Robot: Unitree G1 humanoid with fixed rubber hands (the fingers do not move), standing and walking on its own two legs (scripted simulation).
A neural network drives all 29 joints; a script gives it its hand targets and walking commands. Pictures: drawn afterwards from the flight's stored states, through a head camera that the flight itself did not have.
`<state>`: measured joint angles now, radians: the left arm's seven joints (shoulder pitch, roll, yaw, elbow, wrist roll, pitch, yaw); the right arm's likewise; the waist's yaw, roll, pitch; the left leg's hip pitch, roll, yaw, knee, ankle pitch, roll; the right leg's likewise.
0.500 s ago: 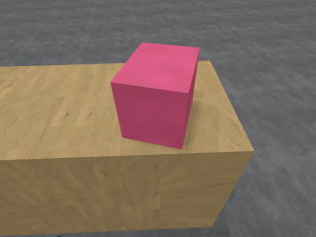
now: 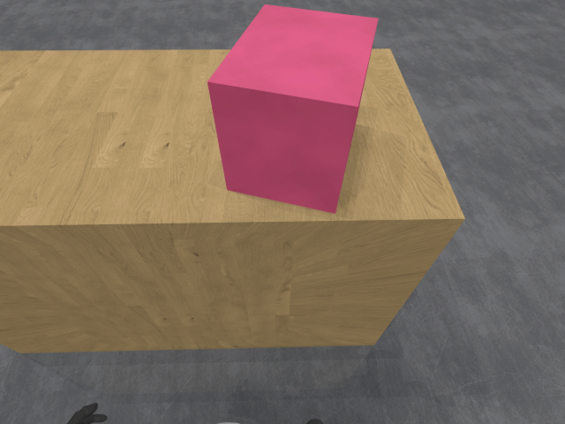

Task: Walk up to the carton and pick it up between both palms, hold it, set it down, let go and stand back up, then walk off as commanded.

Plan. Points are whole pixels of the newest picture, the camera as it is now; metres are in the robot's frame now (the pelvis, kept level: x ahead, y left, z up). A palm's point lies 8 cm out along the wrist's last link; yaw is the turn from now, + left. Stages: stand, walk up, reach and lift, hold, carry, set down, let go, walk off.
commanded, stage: walk off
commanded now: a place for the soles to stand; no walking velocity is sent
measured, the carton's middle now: (299, 107) +0.62 -0.01 +0.09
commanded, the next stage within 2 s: none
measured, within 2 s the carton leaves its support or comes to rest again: neither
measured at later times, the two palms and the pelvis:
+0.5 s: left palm out of the picture -0.13 +0.45 -0.14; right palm out of the picture -0.04 -0.20 -0.06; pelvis -0.15 +0.11 +0.00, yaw +1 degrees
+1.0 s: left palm out of the picture -0.32 +0.37 -0.12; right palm out of the picture -0.20 -0.31 -0.12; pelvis -0.33 +0.01 -0.04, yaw -3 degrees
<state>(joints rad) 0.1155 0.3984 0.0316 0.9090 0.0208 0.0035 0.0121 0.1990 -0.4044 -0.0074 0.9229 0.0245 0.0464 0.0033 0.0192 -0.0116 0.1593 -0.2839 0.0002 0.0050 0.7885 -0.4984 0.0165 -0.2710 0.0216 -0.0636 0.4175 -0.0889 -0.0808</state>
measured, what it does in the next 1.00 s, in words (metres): walks backwards: left foot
